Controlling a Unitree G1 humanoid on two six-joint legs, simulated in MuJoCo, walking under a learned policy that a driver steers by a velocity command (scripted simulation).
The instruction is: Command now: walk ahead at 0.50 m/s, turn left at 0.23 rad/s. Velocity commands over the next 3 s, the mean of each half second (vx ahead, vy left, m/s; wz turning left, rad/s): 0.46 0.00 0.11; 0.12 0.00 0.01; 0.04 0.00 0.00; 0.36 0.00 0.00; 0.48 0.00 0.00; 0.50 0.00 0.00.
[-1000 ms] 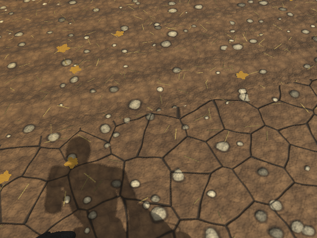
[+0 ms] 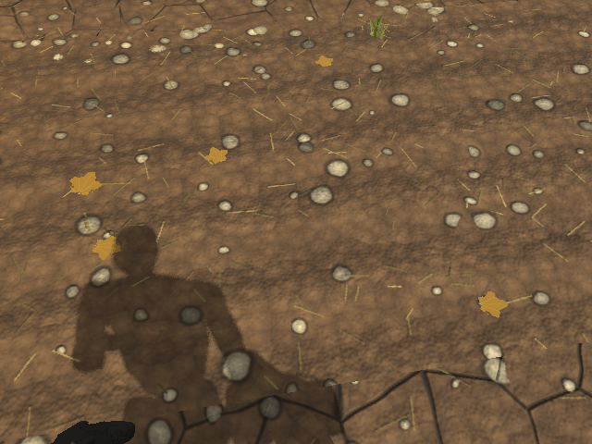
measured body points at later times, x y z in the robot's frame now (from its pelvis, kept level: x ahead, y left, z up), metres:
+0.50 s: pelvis +0.27 -0.04 +0.00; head +0.30 -0.04 +0.45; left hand +0.28 +0.24 -0.12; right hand +0.48 -0.27 -0.09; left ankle +0.43 +0.13 -0.70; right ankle +0.21 -0.14 -0.74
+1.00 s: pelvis +0.38 -0.01 -0.01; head +0.38 -0.02 +0.44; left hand +0.45 +0.26 -0.14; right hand +0.51 -0.25 -0.14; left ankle +0.44 +0.10 -0.74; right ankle +0.39 -0.15 -0.74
